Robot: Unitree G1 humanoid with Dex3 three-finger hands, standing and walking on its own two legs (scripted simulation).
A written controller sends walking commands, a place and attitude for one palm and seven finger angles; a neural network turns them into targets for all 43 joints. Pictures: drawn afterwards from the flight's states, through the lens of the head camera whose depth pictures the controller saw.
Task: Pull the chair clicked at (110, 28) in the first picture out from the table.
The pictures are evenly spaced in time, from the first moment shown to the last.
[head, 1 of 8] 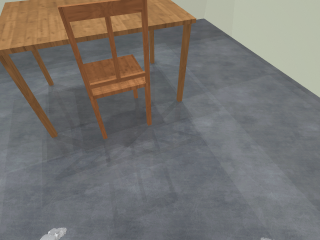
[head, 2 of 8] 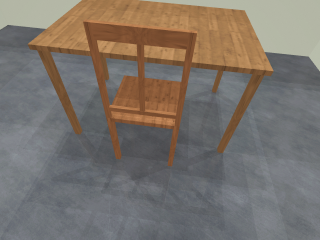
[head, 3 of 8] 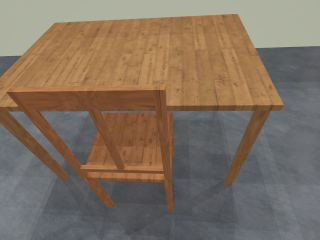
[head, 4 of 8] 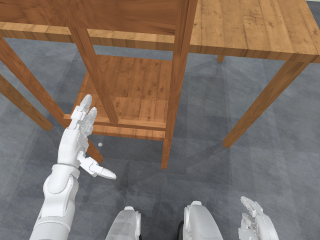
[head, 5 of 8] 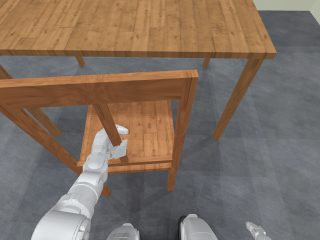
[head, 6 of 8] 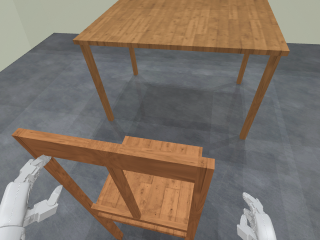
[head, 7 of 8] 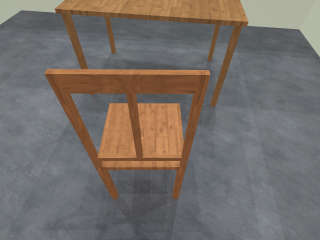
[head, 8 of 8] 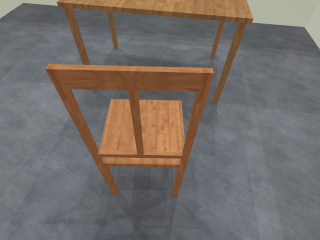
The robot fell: no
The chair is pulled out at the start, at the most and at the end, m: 0.00 0.70 0.70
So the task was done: yes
